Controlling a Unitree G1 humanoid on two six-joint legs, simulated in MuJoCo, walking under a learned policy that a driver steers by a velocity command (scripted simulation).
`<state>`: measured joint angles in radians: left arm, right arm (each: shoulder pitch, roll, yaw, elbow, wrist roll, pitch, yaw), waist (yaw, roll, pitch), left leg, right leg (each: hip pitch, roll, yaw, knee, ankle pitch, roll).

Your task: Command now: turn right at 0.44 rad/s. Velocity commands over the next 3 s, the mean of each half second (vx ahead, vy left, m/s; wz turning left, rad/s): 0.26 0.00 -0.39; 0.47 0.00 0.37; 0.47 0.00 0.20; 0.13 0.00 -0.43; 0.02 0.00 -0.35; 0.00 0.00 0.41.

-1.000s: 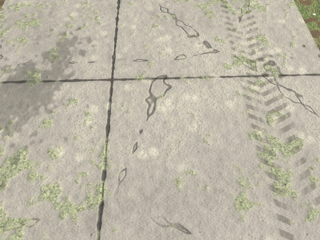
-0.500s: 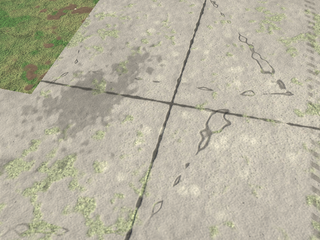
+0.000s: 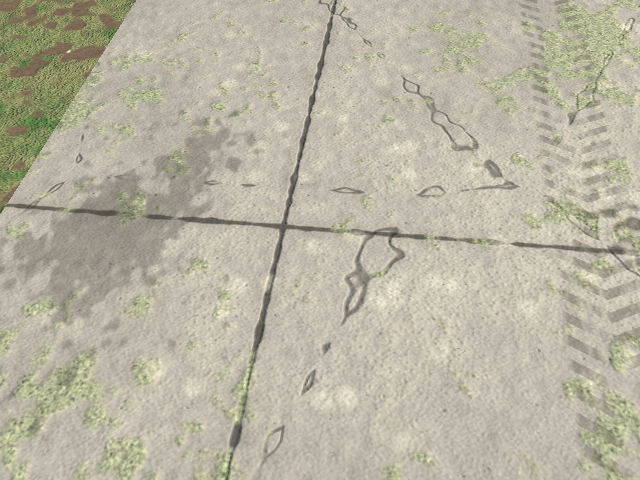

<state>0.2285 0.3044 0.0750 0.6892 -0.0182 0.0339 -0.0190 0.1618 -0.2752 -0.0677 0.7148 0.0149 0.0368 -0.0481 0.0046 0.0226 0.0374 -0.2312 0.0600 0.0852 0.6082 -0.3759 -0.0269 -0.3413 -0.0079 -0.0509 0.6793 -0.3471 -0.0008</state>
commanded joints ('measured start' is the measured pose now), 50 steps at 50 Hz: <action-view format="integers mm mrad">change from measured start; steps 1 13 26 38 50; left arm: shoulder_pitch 52 99 156 -33 -234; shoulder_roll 174 148 161 87 101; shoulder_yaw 54 29 26 -5 4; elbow -80 -87 -11 -105 -146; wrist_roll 9 6 4 40 8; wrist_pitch -13 -77 -80 -150 -167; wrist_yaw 9 50 22 7 -2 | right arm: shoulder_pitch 22 -131 -176 137 246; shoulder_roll -112 -96 -117 -152 -182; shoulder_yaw -38 -37 -9 -17 -36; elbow -53 -68 -85 -30 29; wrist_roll -8 -15 12 -1 18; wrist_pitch -11 -109 -157 -116 -77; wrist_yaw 0 38 81 56 17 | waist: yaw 2 38 75 -20 -32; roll -154 -129 -152 67 101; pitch -115 -41 20 -15 -22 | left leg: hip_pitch -116 -435 -243 158 152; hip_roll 79 -49 -42 97 86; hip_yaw -3 -167 -89 -460 -505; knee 236 182 -117 -422 -239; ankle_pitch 245 203 212 320 498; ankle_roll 39 -34 67 290 184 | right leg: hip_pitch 227 279 283 -357 -42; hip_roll -107 -149 -222 -49 33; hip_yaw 245 441 398 108 133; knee -272 -489 -431 267 -220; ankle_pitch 522 10 174 115 306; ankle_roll -96 -223 -212 36 3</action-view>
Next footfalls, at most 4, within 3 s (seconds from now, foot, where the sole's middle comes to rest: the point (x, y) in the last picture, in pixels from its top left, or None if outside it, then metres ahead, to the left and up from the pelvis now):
0.02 right None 0.05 -0.10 -0.76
0.58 left None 0.27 0.09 -0.76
1.04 right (415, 434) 0.57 -0.13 -0.76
1.50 left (277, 345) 0.79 0.17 -0.76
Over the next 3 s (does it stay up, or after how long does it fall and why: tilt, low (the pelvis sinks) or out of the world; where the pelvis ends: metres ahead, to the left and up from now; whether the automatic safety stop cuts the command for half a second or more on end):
stays up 0.75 0.06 0.01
